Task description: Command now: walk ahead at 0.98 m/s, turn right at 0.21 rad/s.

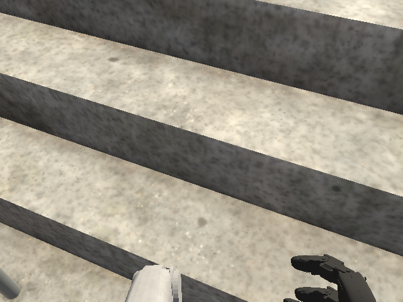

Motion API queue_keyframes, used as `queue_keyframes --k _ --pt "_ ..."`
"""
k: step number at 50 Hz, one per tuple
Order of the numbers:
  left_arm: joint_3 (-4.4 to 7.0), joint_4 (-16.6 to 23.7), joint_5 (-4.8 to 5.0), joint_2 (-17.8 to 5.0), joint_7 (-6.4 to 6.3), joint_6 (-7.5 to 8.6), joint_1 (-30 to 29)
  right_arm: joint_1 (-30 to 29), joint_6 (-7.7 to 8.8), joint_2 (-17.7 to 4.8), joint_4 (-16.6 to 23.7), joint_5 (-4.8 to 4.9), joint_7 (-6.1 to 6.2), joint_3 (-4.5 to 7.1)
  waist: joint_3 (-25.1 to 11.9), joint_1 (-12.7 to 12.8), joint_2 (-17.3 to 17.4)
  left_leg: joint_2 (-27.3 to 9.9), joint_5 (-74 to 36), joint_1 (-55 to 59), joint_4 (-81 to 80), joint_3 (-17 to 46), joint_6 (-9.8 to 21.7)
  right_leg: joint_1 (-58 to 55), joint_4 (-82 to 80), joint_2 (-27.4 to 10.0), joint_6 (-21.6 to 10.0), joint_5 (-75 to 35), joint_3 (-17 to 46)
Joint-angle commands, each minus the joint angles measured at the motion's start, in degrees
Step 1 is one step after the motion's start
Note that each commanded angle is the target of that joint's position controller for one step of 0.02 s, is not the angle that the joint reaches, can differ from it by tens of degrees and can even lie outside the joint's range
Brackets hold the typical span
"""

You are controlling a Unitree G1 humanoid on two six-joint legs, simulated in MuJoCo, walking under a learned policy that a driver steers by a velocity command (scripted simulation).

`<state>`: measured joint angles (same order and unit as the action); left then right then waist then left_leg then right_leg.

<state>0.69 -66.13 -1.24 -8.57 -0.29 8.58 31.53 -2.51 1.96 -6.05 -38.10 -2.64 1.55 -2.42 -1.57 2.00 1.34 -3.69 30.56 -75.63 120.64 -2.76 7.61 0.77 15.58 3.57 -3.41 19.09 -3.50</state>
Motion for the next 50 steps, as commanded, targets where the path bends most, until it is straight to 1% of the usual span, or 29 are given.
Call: queue_keyframes --k 1,3,5,6,7,8,10,13,17,20,22,24,25,26,27,29,31,33,36,38,39,40,41,42,43,44,45,47,50 --pt "-0.73 -1.91 0.49 -2.93 -1.79 -1.92 7.73 -27.03 2.75 1.59 18.18 0.28 -0.84 -3.51 11.90 3.15 -1.93 -3.19 11.42 -11.52 -13.67 -3.80 1.14 0.24 -15.20 -15.23 -6.78 -31.83 9.28" --pt "-0.90 2.79 4.25 -5.46 -2.96 -3.49 0.38 -17.46 2.27 2.74 16.26 2.07 -2.69 -4.90 -1.40 -1.44 -0.22 1.80 -6.04 43.56 -49.19 -8.04 -0.22 19.58 -19.09 -12.37 -9.43 -66.90 6.07" --pt "4.31 7.57 5.34 -23.57 -0.79 0.57 -6.22 20.02 -0.11 -7.55 5.43 1.42 -0.70 1.68 -27.79 -18.81 -14.14 7.90 -6.11 69.90 -49.46 -3.11 -0.13 6.81 13.80 -19.63 -11.57 -128.95 9.47" --pt "6.05 9.33 6.34 -23.89 0.33 2.21 -9.04 26.49 -0.09 -13.85 1.81 -0.47 -0.19 4.58 -33.40 -20.26 -10.49 5.63 -1.15 77.00 -56.48 6.45 0.89 9.51 29.75 -16.45 -9.81 -123.67 10.14" --pt "4.73 12.96 6.56 -14.33 2.38 3.84 -12.90 29.70 0.55 -20.13 -1.73 -1.64 0.81 7.34 -31.81 -18.95 11.21 -11.91 -4.17 85.88 -82.64 37.64 4.01 28.73 56.16 -3.25 -6.06 -72.57 12.28" --pt "4.75 16.28 1.76 -10.57 3.06 4.39 -15.46 25.76 -0.32 -21.38 -2.47 -1.06 1.03 8.56 -37.80 -16.52 17.89 -19.89 -0.82 84.49 -101.38 60.73 3.06 33.52 89.38 4.52 -4.65 -29.53 17.58" --pt "2.75 24.01 -2.05 -0.12 2.52 2.29 -22.46 11.86 0.44 -10.28 -8.23 2.06 -0.06 5.90 -15.37 -4.66 -0.32 -19.54 12.45 62.34 -97.26 44.31 4.40 47.44 107.84 -3.32 -4.83 -33.11 12.22" --pt "-1.58 30.42 -1.35 9.35 1.44 -1.50 -25.45 19.02 3.48 0.33 -19.35 -1.14 -0.99 3.35 1.03 0.91 -4.94 -17.01 -14.20 54.13 -99.03 17.68 -0.28 67.62 126.17 -4.84 -8.86 -17.24 12.06" --pt "-2.33 36.38 2.11 7.55 -2.44 -6.26 -34.51 16.05 7.74 -1.67 -24.21 -1.68 -4.21 2.59 8.63 5.72 1.65 -12.69 -32.15 50.27 -112.57 -7.03 -3.62 75.24 130.04 -0.41 -10.27 0.83 8.06" --pt "-3.49 38.37 3.39 4.82 -2.90 -6.97 -40.64 19.72 6.06 -4.17 -24.92 2.99 -2.97 1.63 7.92 7.54 -2.93 -3.35 -52.13 43.31 -119.25 -22.55 -7.00 56.86 92.12 2.01 -9.92 -4.95 -2.08" --pt "-0.38 30.36 3.21 -7.39 -1.21 -8.79 -21.83 15.47 7.19 -16.38 -16.82 8.05 0.62 3.65 -9.53 14.06 -0.01 -3.95 -113.45 45.01 -111.82 -22.80 -0.70 22.73 78.01 7.89 -5.83 -3.94 -12.99" --pt "0.64 25.35 1.25 -9.00 -2.29 -9.47 1.37 6.05 8.48 -31.65 -11.25 8.22 0.01 8.75 -26.63 23.23 5.43 -13.65 -147.51 65.95 -83.87 -16.44 5.39 14.05 67.89 4.19 -5.34 1.79 -8.20" --pt "1.74 25.69 0.82 -11.64 -2.13 -8.93 0.70 4.99 8.22 -26.75 -8.18 7.57 -1.87 8.38 -28.55 18.80 4.21 -14.42 -132.77 70.25 -71.36 -13.20 7.26 11.96 51.12 6.07 -4.71 7.26 -3.54" --pt "3.32 26.80 3.57 -11.26 -1.85 -8.82 -11.23 5.48 7.19 -19.57 -6.33 5.62 -3.75 7.89 -21.53 12.38 -2.50 -8.18 -86.77 61.21 -53.62 -10.54 5.67 10.52 32.93 9.33 -6.51 3.93 4.57" --pt "4.79 27.90 3.27 -11.81 -1.41 -7.86 -21.73 5.38 6.57 -9.45 -0.40 -0.53 -6.85 5.10 -8.40 6.01 -13.24 2.11 -34.03 37.10 -26.21 -2.78 -0.23 12.39 24.36 7.00 -16.65 -6.03 23.68" --pt "3.55 29.15 1.07 -10.54 -2.45 -7.67 -27.56 2.22 6.34 -1.49 11.40 -4.49 -6.00 2.30 -4.98 -0.90 -3.53 8.91 -22.51 14.16 13.60 9.86 -4.79 18.51 6.85 -3.92 -21.92 -0.31 56.65" --pt "3.01 19.03 -1.61 -9.02 -1.37 -4.69 -12.75 -0.61 6.64 5.79 16.21 -5.52 -3.18 -2.53 6.24 -2.58 -0.86 4.61 -19.85 -1.81 19.44 10.59 -2.44 18.21 4.55 -3.86 -15.36 2.77 52.17" --pt "2.16 19.57 -0.20 -6.49 -1.36 -2.55 -14.59 -0.45 5.88 1.09 15.63 -4.17 -1.21 -2.38 12.82 -3.95 5.90 3.34 -16.06 0.77 7.05 6.40 -3.99 25.59 3.66 -1.03 -10.51 -9.04 40.28" --pt "3.42 15.35 -1.17 -9.10 -1.30 -1.14 -7.66 -18.01 4.64 0.21 24.52 -3.21 0.20 -2.10 10.85 1.33 -2.58 3.22 6.66 -4.85 12.71 4.22 -3.91 22.23 -3.86 -5.42 -14.69 -21.59 37.15" --pt "4.92 14.79 1.44 -11.05 -2.69 -2.17 -5.03 -23.01 3.99 -0.05 29.86 -3.59 0.58 -2.96 5.87 1.04 2.87 -0.07 11.52 14.03 -20.29 7.69 -1.05 24.90 -11.24 -4.74 -13.53 -27.28 30.92" --pt "4.97 17.67 3.32 -11.31 -3.08 -3.21 -12.09 -11.82 3.44 -0.25 25.69 -1.31 0.27 -3.35 -5.07 -5.50 4.55 5.17 7.16 49.92 -40.14 -1.81 -0.60 37.95 -12.46 -2.10 -13.82 -60.13 20.40" --pt "6.11 20.58 4.74 -14.11 -2.29 -1.07 -12.02 -0.86 3.33 -4.91 21.54 1.70 1.23 0.22 -16.95 -9.24 2.38 7.44 1.01 73.15 -39.69 -2.01 -1.85 39.18 0.15 -4.27 -13.49 -96.01 25.69" --pt "9.34 22.41 4.20 -23.10 -0.37 1.56 -19.94 17.14 1.73 -10.07 16.66 3.35 2.71 3.71 -28.42 -20.38 -2.38 7.50 0.20 82.54 -47.33 0.58 -2.95 32.10 15.57 -7.29 -12.65 -120.82 27.95" --pt "9.35 25.47 5.38 -19.68 1.89 3.44 -19.05 17.63 3.18 -16.47 13.68 1.01 3.45 6.25 -39.06 -16.85 15.41 -8.08 27.14 97.85 -65.62 30.58 4.96 45.02 44.91 3.01 -5.59 -99.01 26.93" --pt "6.96 27.13 0.96 -13.19 2.53 3.82 -19.42 12.29 3.04 -16.97 11.13 2.44 3.05 6.83 -49.44 -11.20 33.22 -18.22 14.42 96.20 -73.52 50.61 9.19 44.46 76.58 8.54 -2.65 -26.26 22.38" --pt "4.78 30.13 -3.03 -6.27 2.59 4.69 -30.69 17.14 1.25 -9.37 4.92 4.28 1.64 6.43 -38.20 -14.12 24.41 -8.95 -3.00 87.65 -66.69 28.18 3.66 45.77 85.19 4.10 -1.11 -25.41 16.24" --pt "3.81 31.14 -4.25 -0.70 2.25 3.85 -34.84 17.38 0.48 -7.62 0.17 3.96 2.02 5.65 -22.23 -12.16 10.40 -5.36 -9.33 79.11 -73.03 23.22 3.85 57.46 96.67 4.59 -2.43 -23.18 14.72" --pt "2.28 35.99 -2.85 0.08 2.12 0.21 -28.33 6.94 2.20 -4.55 -1.98 0.34 1.94 5.89 -7.08 -1.13 -0.10 -15.87 5.32 63.33 -86.38 33.66 3.65 67.41 107.02 -0.85 -4.41 -15.39 16.20" --pt "0.46 36.84 -1.53 1.07 0.97 -5.10 -25.03 6.88 6.36 -4.38 -8.80 0.66 -0.62 5.76 5.67 5.36 -0.90 -14.64 -2.16 53.91 -98.38 16.82 -2.08 72.30 104.30 -5.23 -4.49 -2.90 15.31"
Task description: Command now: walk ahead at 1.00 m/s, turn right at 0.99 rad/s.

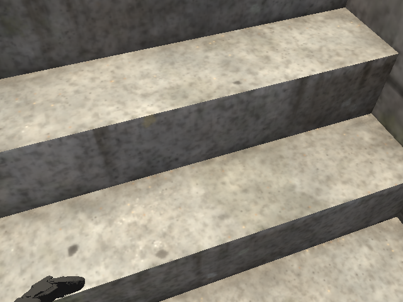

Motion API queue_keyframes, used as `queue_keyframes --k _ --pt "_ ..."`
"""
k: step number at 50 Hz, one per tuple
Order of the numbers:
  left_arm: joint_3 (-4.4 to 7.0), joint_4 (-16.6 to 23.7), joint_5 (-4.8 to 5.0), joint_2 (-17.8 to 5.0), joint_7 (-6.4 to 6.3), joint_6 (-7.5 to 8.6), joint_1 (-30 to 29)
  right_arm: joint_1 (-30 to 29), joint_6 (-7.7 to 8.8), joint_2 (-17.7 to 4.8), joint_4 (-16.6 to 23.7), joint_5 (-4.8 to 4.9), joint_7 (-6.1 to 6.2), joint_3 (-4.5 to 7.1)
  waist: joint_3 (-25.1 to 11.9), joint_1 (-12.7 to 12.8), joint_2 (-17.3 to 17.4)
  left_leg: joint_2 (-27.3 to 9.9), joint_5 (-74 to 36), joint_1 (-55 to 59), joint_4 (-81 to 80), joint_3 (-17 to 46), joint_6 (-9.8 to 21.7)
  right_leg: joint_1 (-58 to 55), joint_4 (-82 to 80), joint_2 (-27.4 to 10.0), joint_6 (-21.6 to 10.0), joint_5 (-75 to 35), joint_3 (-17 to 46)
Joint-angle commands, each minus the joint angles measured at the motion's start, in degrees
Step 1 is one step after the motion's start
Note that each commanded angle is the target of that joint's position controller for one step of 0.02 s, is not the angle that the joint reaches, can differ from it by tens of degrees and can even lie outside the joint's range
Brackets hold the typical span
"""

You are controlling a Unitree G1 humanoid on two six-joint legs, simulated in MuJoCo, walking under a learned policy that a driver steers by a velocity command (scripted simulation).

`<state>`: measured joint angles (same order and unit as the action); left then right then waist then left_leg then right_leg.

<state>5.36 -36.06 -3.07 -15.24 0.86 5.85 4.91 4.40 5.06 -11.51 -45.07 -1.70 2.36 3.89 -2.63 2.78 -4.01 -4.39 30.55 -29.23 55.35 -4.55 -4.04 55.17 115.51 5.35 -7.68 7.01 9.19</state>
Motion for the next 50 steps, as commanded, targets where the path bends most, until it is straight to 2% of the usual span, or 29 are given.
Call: queue_keyframes --k 1,6,10,11,12,13,14,15,18,19,22,25,27,28,29,30,31,32,33,35,36,38,41,43,45,47,48,49,50 --pt "-3.82 8.61 1.42 5.57 -0.12 -3.04 -2.30 -1.32 4.62 0.67 -3.13 -0.84 -1.94 -0.38 9.06 5.73 4.13 -13.88 -6.96 4.10 -38.04 12.19 8.52 14.76 -1.06 -7.85 -0.11 8.42 3.06" --pt "-2.54 10.84 0.77 3.02 -0.68 -4.03 -10.25 9.39 7.31 -9.33 -8.13 -1.82 -1.52 2.26 5.48 -1.73 9.15 -16.94 -34.15 26.71 -50.21 2.12 13.86 21.48 -0.54 -6.88 -1.86 16.59 -1.22" --pt "-7.80 24.41 -1.19 7.60 -1.12 -0.58 -40.28 34.44 3.86 -6.12 -14.36 -4.21 0.47 1.60 6.07 -17.05 8.30 -13.62 -52.26 61.18 -46.51 4.27 12.21 47.28 -15.02 -12.30 -1.59 45.98 -10.25" --pt "-9.02 27.20 0.07 10.07 -0.24 0.46 -46.77 36.56 2.87 -6.10 -16.51 -3.64 1.60 2.13 8.98 -20.86 7.90 -13.52 -77.52 56.88 -46.46 3.62 11.12 39.40 -28.47 -11.56 0.61 45.56 -15.07" --pt "-11.09 28.42 1.35 14.16 1.33 0.41 -36.69 27.86 2.70 -5.92 -13.04 -0.94 2.11 2.35 0.80 -14.05 12.61 -10.79 -85.56 39.02 -43.92 0.68 7.51 3.93 -54.82 -11.13 -0.75 32.34 -8.63" --pt "-7.42 18.37 2.00 7.16 1.85 -1.48 -5.03 20.44 2.77 -13.19 -6.79 1.43 -0.53 2.71 -23.12 -0.74 14.94 -6.36 -69.33 25.42 -34.78 4.42 12.91 -44.43 -69.49 -6.02 3.66 15.95 -6.23" --pt "-1.76 11.99 3.22 -1.37 -0.32 -2.85 18.09 12.41 2.43 -21.40 1.41 6.63 -3.98 3.41 -43.45 15.42 6.56 -5.76 -58.66 6.38 -11.02 4.13 6.57 -87.08 -68.12 -16.93 4.27 1.89 10.29" --pt "2.14 7.94 6.56 -8.30 -2.61 -4.10 24.06 7.42 1.59 -17.42 9.24 5.14 -5.03 1.64 -55.95 17.56 -9.63 1.10 -9.55 -0.90 12.91 9.51 1.88 -97.06 -71.16 -29.76 7.52 0.42 25.85" --pt "3.20 5.15 -0.59 -10.92 -6.19 -5.28 2.44 11.77 0.16 -8.75 14.75 1.25 -2.24 1.31 -39.16 -3.69 -13.51 5.37 -11.27 -26.60 58.74 11.84 -0.46 -82.16 -66.16 -28.38 4.77 -28.12 8.77" --pt "1.78 4.18 -1.50 -6.02 -6.69 -4.60 -4.55 18.14 -1.41 -9.06 15.31 0.74 -2.44 2.14 -29.07 -10.22 -12.81 2.10 -9.69 -24.60 62.57 8.81 0.15 -70.53 -65.83 -29.87 3.00 -28.94 5.37" --pt "0.17 1.25 -2.17 0.12 -7.95 -2.19 -3.47 16.45 -6.92 -6.69 15.18 -2.56 -4.24 2.07 -1.52 -12.77 1.49 -0.21 -2.35 -21.87 71.07 12.72 3.63 -40.08 -79.94 -29.71 2.13 -10.48 4.59" --pt "-0.17 4.51 -3.28 -3.62 -5.33 -0.03 -23.01 30.95 -11.75 -9.11 14.15 0.50 -1.34 2.11 8.16 -30.58 2.98 2.74 -4.67 2.11 43.34 5.04 5.76 -10.03 -87.30 -26.40 6.27 -20.29 -15.36" --pt "-0.28 5.19 -3.25 -4.72 -8.32 -1.57 -35.43 48.30 -12.97 -11.98 7.20 1.54 -0.65 3.00 6.01 -39.91 7.76 10.72 -12.99 22.43 18.42 -5.56 7.80 -5.86 -72.21 -14.37 7.03 -25.44 -29.33" --pt "0.44 5.78 -0.26 -7.32 -7.75 -1.59 -37.09 53.62 -13.50 -11.20 7.54 1.00 -0.75 2.76 1.33 -43.05 2.05 7.32 -16.85 27.44 9.73 -6.19 12.57 -11.62 -56.53 -14.99 6.88 -38.72 -28.50" --pt "-0.14 4.89 2.26 -4.46 -6.44 -3.17 -35.09 53.54 -12.87 -9.96 6.86 2.00 -1.16 2.15 -1.77 -41.46 9.39 3.32 -32.78 32.93 -8.22 -0.30 18.26 -11.38 -37.08 -12.40 4.78 -6.33 -24.75" --pt "-1.58 6.82 1.80 0.19 -4.21 -4.95 -34.12 43.94 -10.23 -2.84 7.56 2.17 -1.36 0.02 11.99 -35.19 16.61 10.25 -21.94 17.81 -24.69 17.19 21.97 -3.43 -11.25 -2.27 7.19 31.23 -18.70" --pt "-4.31 10.42 -1.74 7.53 -1.42 -5.47 -27.29 36.23 -6.93 -7.38 8.21 2.54 -1.27 -0.04 12.58 -23.85 17.50 9.90 -38.77 13.36 -22.39 16.77 18.26 1.01 -0.79 -1.20 7.71 32.82 -12.34" --pt "-5.19 15.79 -4.63 9.57 0.12 -6.34 -18.62 20.17 -5.72 -13.83 11.22 3.26 -0.27 1.63 7.13 -8.19 17.36 6.05 -28.04 4.24 -28.14 43.11 14.76 -1.61 -8.68 -0.60 8.90 21.71 -6.48" --pt "-5.08 13.32 -6.52 7.10 0.65 -5.70 -10.57 13.37 -4.43 -11.67 13.51 1.67 -0.22 1.99 5.10 -2.71 4.95 6.59 -10.61 -1.87 -33.27 48.94 9.81 -7.83 -14.25 -2.67 8.16 7.85 -5.82" --pt "-5.14 10.67 -5.96 0.33 -0.17 -4.87 -13.90 19.47 -3.02 -3.90 11.04 -0.43 1.34 1.39 4.85 -9.11 6.00 18.30 -23.89 -8.23 -42.65 34.18 -2.48 -23.34 -27.71 -1.41 7.56 14.20 -10.54" --pt "-5.91 10.60 -5.23 3.05 -0.46 -3.73 -17.34 24.96 -2.72 -2.86 8.42 -0.15 1.90 1.23 0.31 -11.54 3.29 17.25 -48.65 0.27 -42.24 25.34 -3.36 -26.60 -28.63 0.36 7.51 15.63 -15.52" --pt "-6.27 13.01 -5.27 4.91 -0.59 -3.27 -18.18 25.46 -2.70 -8.68 4.88 -0.58 2.71 3.76 -4.29 -8.07 -0.92 8.88 -69.35 20.77 -35.28 45.84 2.36 -11.81 -30.28 3.04 8.28 13.09 -10.76" --pt "-4.03 9.49 -2.68 0.11 -2.33 -3.51 -15.79 22.78 -0.73 -11.90 3.16 2.11 1.99 6.92 -11.27 -7.63 3.74 0.36 -28.98 40.43 -38.70 64.74 8.46 1.35 -24.11 2.24 5.75 15.59 -2.01" --pt "-3.91 9.49 -1.04 0.14 -2.61 -3.11 -19.61 21.22 0.07 -7.01 3.79 3.32 0.86 5.64 -5.82 -8.31 3.94 4.57 -32.49 33.26 -37.35 54.77 9.86 -4.05 -35.04 1.28 5.04 22.89 -4.84" --pt "-4.09 7.66 2.55 1.77 -3.87 -3.29 -16.33 8.99 0.35 -2.13 6.17 3.42 -1.27 5.01 -5.19 -3.77 5.39 13.94 -58.38 1.54 -40.11 39.77 1.25 -47.60 -69.56 3.76 4.97 25.84 -12.30" --pt "-0.84 6.34 5.24 -1.49 -5.84 -4.61 -15.46 16.95 0.57 -6.67 3.29 3.91 -2.03 6.80 -7.43 -2.15 -3.33 17.63 -37.38 -2.36 -10.32 40.27 -0.81 -61.94 -96.08 -3.92 3.47 2.11 -5.65" --pt "-0.48 4.30 3.71 -1.28 -6.29 -5.10 -14.09 16.28 0.64 -5.64 4.67 5.59 -3.27 6.60 -7.88 -2.32 -13.37 24.67 -2.79 -10.18 13.55 29.17 -1.00 -66.49 -98.26 -9.19 0.02 -5.80 -5.58" --pt "-0.81 3.24 1.30 -1.42 -6.99 -3.92 -10.47 12.67 1.03 -3.42 9.88 7.19 -3.24 5.23 -12.15 -0.88 -18.25 23.15 14.22 -25.93 44.43 21.97 -0.55 -76.17 -90.14 -27.01 -8.70 -35.97 7.99" --pt "0.04 -0.55 -4.92 -4.38 -5.33 -0.33 -18.38 31.82 -2.43 -5.97 8.81 10.24 -1.12 4.59 -14.55 -13.91 -22.97 12.27 26.63 -51.13 76.06 18.44 0.80 -93.78 -84.81 -49.91 -20.53 -47.36 16.18"
Over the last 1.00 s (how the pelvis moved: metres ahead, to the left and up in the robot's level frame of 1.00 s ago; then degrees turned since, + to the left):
0.63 -0.10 0.55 -44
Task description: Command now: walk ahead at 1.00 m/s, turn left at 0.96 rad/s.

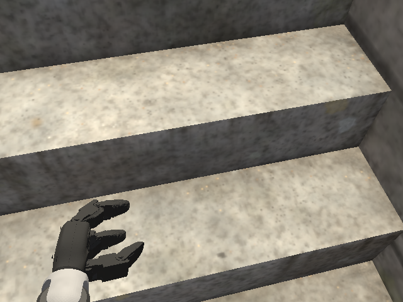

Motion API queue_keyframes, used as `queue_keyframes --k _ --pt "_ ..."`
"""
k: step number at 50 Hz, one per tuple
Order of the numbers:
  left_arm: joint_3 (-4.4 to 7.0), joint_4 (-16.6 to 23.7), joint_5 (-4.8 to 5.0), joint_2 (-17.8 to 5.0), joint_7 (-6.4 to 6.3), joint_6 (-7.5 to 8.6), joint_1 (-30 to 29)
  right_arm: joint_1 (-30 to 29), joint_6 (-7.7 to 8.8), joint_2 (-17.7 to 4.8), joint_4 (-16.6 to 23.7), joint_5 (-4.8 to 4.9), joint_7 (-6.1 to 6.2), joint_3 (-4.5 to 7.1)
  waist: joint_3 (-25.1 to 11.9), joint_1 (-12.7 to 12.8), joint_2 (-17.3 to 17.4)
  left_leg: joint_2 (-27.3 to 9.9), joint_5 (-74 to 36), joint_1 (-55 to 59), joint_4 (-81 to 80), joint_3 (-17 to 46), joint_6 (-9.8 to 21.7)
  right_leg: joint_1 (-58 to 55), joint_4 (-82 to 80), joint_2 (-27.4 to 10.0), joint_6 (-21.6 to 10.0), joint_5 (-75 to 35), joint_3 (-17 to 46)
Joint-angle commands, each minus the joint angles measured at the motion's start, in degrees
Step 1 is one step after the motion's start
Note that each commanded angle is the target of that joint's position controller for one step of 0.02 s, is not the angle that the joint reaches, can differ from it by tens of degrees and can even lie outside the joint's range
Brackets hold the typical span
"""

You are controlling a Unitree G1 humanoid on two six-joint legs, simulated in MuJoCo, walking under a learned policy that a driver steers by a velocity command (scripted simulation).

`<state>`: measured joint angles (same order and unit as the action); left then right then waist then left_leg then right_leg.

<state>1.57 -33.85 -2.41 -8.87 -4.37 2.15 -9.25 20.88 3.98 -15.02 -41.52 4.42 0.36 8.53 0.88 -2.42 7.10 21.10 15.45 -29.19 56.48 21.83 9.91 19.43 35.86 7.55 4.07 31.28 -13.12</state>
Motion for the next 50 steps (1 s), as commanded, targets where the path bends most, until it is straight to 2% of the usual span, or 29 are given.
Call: queue_keyframes --k 1,2,3,4,5,7,10,12,14,15,16,19,22,23,26,27,28,29,31,32,33,34,37,40,43,44,46,47,50 --pt "4.53 1.65 -6.09 -8.96 -0.56 7.45 -11.29 16.37 -6.55 -1.78 6.30 1.65 5.12 -1.78 -9.35 -6.70 -42.98 -30.51 41.03 -61.97 85.05 -1.76 -10.52 -36.63 -15.03 -81.85 -41.01 -55.85 67.55" --pt "2.32 0.61 -6.09 -1.33 -0.48 9.63 -12.66 16.67 -9.08 0.80 4.82 -0.02 6.55 -2.76 -13.97 -9.87 -24.93 -31.45 57.56 -72.77 99.61 7.96 -7.50 -47.97 -17.69 -79.70 -39.11 -47.03 65.39" --pt "-0.45 -2.71 -1.29 3.35 1.09 9.44 -14.07 14.03 -8.83 -0.91 2.14 -3.45 7.38 -2.12 -11.76 -12.22 -0.30 -27.49 65.51 -77.40 92.90 3.74 -7.23 -56.88 -16.15 -61.95 -23.69 -62.14 24.81" --pt "0.38 -1.12 -4.43 0.21 -0.63 8.99 -1.86 -2.30 -6.41 -4.02 7.92 -2.20 8.44 -2.34 -5.87 -2.71 11.01 -28.32 57.80 -73.51 82.67 -3.19 -9.08 -51.14 -15.57 -70.63 -28.95 -90.34 24.10" --pt "3.89 -5.75 -5.47 -11.56 -1.70 8.07 11.74 -16.06 -5.14 -4.83 14.08 -2.71 7.74 -2.34 -11.95 1.98 20.97 -31.58 41.42 -63.16 80.52 -5.91 -5.55 -47.41 -20.74 -68.20 -24.21 -69.69 21.03" --pt "6.50 -8.64 -2.64 -19.31 -1.27 7.13 14.35 -23.43 -6.71 -3.32 17.40 -4.25 7.75 -1.80 -11.20 2.57 27.42 -32.08 30.81 -42.90 74.21 -14.18 -1.53 -26.96 -30.02 -59.06 -14.48 -31.98 13.16" --pt "6.80 -14.30 -1.35 -22.50 -0.40 7.84 14.39 -32.30 -7.87 2.41 23.24 -5.28 4.05 -3.52 1.62 0.95 10.58 -34.52 29.39 -57.01 70.11 -14.73 2.20 -25.83 -31.16 -49.15 -11.05 -21.11 0.29" --pt "7.75 -13.82 -3.69 -24.06 0.15 6.00 10.91 -11.60 -5.71 2.02 19.26 -4.71 0.10 -3.44 -13.18 -9.16 4.50 -31.28 27.32 -46.06 43.89 -15.49 4.09 -49.68 -13.28 -38.05 -8.39 -60.72 -9.25" --pt "6.67 -6.76 -0.01 -21.02 2.01 4.10 0.03 3.67 -4.07 -8.08 10.61 -3.45 -0.14 0.02 -20.88 -15.85 7.64 -21.02 11.01 -4.52 7.23 -18.52 5.00 -35.61 5.22 -26.11 -5.32 -93.26 -13.20" --pt "5.92 -4.98 0.53 -19.20 3.66 2.52 3.70 3.34 -2.06 -11.57 9.48 -3.16 0.66 0.61 -23.16 -14.03 10.06 -20.23 -9.54 7.53 -13.20 -19.56 4.47 -32.22 20.03 -22.36 -2.86 -86.44 -11.47" --pt "5.18 -1.20 1.78 -14.88 5.84 1.99 5.05 -4.81 -2.54 -13.58 7.49 -3.11 3.33 1.40 -20.12 -6.48 27.66 -20.76 -21.25 25.56 -19.60 -8.97 6.90 0.61 33.43 -13.36 -0.10 -29.46 -10.26" --pt "1.37 2.24 -1.08 -8.95 12.21 2.05 8.51 -3.83 -3.09 -5.33 5.29 -4.79 6.51 -2.31 -15.40 -1.84 17.06 -15.61 -35.49 28.68 -12.41 -11.69 4.98 26.03 58.44 -8.59 0.13 -5.64 -0.70" --pt "-0.49 8.24 -4.07 -8.27 9.96 4.53 -3.82 15.09 -0.58 -1.18 -3.24 -8.66 6.44 -3.11 -3.09 -10.62 -4.18 -11.44 -35.46 32.67 -24.79 -12.52 -5.74 40.95 55.62 -5.17 -5.32 11.71 4.62" --pt "-1.10 12.07 -4.51 -7.26 8.59 5.09 -9.29 20.46 0.50 -3.65 -5.49 -9.36 5.25 -1.96 -1.65 -10.88 -0.18 -11.02 -54.30 39.48 -23.13 -9.76 -7.41 49.21 60.37 -0.92 -5.99 21.80 2.42" --pt "-0.32 9.65 -2.17 -14.68 4.06 2.23 8.54 -8.00 4.01 -13.77 5.98 -8.79 2.27 0.65 -12.40 8.77 -17.63 -13.57 -57.77 24.71 -32.97 -8.39 -13.54 21.14 33.98 -3.16 -6.25 18.44 7.24" --pt "1.81 5.35 -1.85 -19.82 2.65 1.07 27.04 -28.18 4.31 -16.18 10.60 -6.86 1.79 0.94 -7.59 23.09 -25.98 -8.47 -65.67 -6.70 -22.65 -14.41 -20.04 -9.11 10.45 -5.93 -10.31 18.64 13.02" --pt "3.39 -3.03 0.95 -18.12 1.24 -0.84 45.41 -38.28 3.91 -16.72 12.59 -5.46 1.69 0.81 -7.81 35.27 -40.64 -6.63 -17.35 -21.96 11.16 -16.30 -16.26 -28.90 1.52 -8.62 -12.36 -22.15 7.50" --pt "3.15 -9.90 1.45 -12.30 -0.06 -2.00 50.97 -37.13 4.24 -5.66 11.87 -8.16 0.48 -3.07 -10.73 31.25 -37.48 -5.81 12.50 -25.06 40.22 -19.69 -12.74 -27.92 1.37 -11.89 -15.10 -23.71 8.75" --pt "1.07 -13.75 0.27 -3.15 0.33 -1.02 46.38 -31.17 5.98 11.80 16.60 -8.01 -3.33 -9.20 -10.61 16.31 -13.92 -4.89 15.28 -39.01 63.07 -4.55 -6.43 -31.54 8.05 -13.21 -13.24 -10.74 21.21" --pt "-0.54 -10.48 -0.09 -0.68 1.83 0.06 36.47 -25.30 5.85 12.81 16.01 -9.47 -5.13 -10.68 -4.90 9.24 -3.15 -6.32 12.52 -38.22 59.01 -5.53 -4.32 -21.94 0.55 -12.70 -12.88 -7.77 23.54" --pt "1.62 -4.55 0.29 -8.64 -0.72 1.08 19.46 -10.61 2.95 6.75 14.53 -9.33 -6.80 -9.11 3.87 -4.17 -5.50 -7.68 3.96 -37.57 54.28 -4.17 -6.36 -6.09 -13.78 -19.57 -16.33 10.36 41.68" --pt "2.22 -0.96 0.62 -8.38 -0.82 2.21 7.96 -4.51 0.44 2.56 12.03 -9.74 -6.56 -8.35 9.88 -7.96 -9.44 -9.72 -1.20 -35.67 56.66 -6.19 -9.82 9.99 -16.95 -24.15 -20.83 18.43 53.55" --pt "1.49 -3.27 0.66 -7.84 0.30 3.97 6.87 -11.59 -3.33 2.55 15.98 -8.62 -1.80 -8.76 11.93 -9.70 -4.72 -21.61 -16.07 -30.38 51.59 -12.07 -13.33 30.65 -12.73 -21.62 -20.41 7.97 45.82" --pt "2.32 -4.75 -0.44 -11.84 -0.46 4.09 9.69 -13.07 -3.41 4.23 16.57 -6.56 -1.60 -10.09 -0.49 -8.52 -8.30 -26.82 -20.04 -10.35 24.69 -19.40 -11.03 32.85 -7.39 -12.46 -17.87 -3.67 29.12" --pt "6.76 -8.01 -1.76 -16.65 -2.16 1.13 28.29 -21.48 -1.67 8.07 17.56 0.18 -3.97 -10.24 -3.42 5.19 -12.53 -22.82 -3.03 10.67 -12.83 -31.80 -8.67 18.42 -11.27 -15.34 -14.93 -19.72 30.06" --pt "7.89 -7.55 -2.49 -17.99 -1.85 0.59 27.88 -12.43 -1.52 6.94 15.43 0.31 -3.34 -9.23 -7.62 0.98 -16.43 -23.14 -6.06 16.50 -20.09 -29.33 -6.81 11.46 -6.61 -16.91 -13.40 -26.26 32.29" --pt "6.83 -7.29 -0.19 -8.71 1.25 0.76 31.49 -3.12 1.98 0.48 10.35 -4.41 -2.63 -6.63 -12.64 -0.29 -3.32 -25.88 -8.80 29.10 -26.57 -23.23 -6.38 9.80 19.22 -9.45 -8.19 -11.69 23.27" --pt "6.46 -3.37 1.42 -8.21 2.46 0.20 29.50 -4.78 0.22 -7.12 11.43 -6.22 -2.48 -4.59 -19.09 -1.63 10.27 -44.47 -29.94 40.62 -31.04 -1.29 3.37 25.60 35.44 -4.67 -2.54 3.77 13.66" --pt "6.06 -3.30 -1.73 -5.47 2.29 -1.94 22.77 -13.42 0.23 -3.12 13.34 -5.43 -0.69 -5.77 -11.92 -0.03 -0.10 -42.92 -8.74 23.16 -34.86 -3.32 5.53 31.10 71.83 -8.49 -0.14 -4.67 10.84"
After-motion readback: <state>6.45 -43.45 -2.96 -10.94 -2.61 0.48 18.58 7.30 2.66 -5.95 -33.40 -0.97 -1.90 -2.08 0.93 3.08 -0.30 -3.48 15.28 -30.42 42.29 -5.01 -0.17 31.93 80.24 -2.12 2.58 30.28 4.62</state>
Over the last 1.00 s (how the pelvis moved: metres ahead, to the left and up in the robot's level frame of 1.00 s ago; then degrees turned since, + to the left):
0.36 -0.07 0.24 12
